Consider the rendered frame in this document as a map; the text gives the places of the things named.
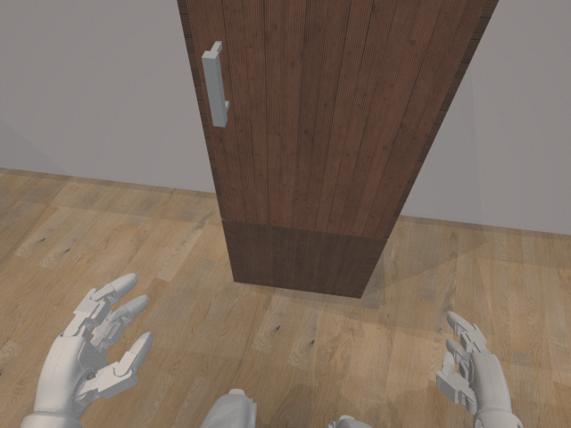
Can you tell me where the robot right forearm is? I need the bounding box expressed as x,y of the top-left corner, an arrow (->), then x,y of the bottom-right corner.
473,407 -> 524,428

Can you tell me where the left robot thigh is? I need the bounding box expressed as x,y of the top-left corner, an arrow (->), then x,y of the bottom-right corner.
199,394 -> 257,428

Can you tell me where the cupboard door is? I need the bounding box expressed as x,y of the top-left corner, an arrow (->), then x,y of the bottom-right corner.
186,0 -> 488,239

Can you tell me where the handle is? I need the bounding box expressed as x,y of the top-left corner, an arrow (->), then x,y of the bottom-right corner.
202,41 -> 229,128

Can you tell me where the robot right hand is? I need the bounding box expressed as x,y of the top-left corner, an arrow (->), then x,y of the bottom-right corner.
436,311 -> 512,416

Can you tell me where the robot left hand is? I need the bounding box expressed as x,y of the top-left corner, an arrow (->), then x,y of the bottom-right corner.
34,273 -> 153,420

